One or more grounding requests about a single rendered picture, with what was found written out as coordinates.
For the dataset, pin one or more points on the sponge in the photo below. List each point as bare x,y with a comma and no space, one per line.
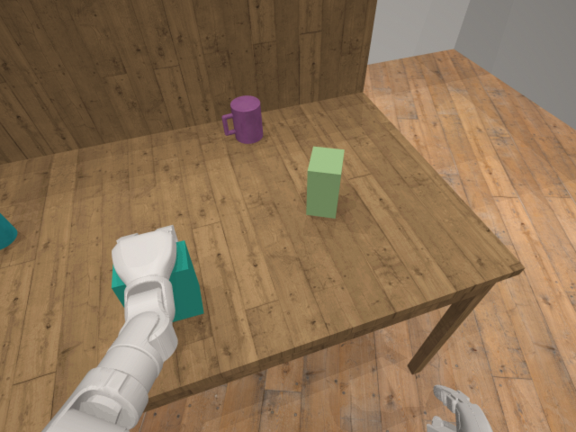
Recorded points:
186,289

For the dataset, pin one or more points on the left robot upper arm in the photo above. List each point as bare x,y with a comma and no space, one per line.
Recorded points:
77,421

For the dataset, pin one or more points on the table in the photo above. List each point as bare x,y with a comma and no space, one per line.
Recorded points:
110,125

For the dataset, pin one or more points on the robot left hand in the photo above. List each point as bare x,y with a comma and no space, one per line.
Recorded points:
151,253

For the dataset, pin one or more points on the left robot forearm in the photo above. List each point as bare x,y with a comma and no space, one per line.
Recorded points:
117,389

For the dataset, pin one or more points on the robot right hand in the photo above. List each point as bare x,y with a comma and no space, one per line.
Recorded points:
469,417

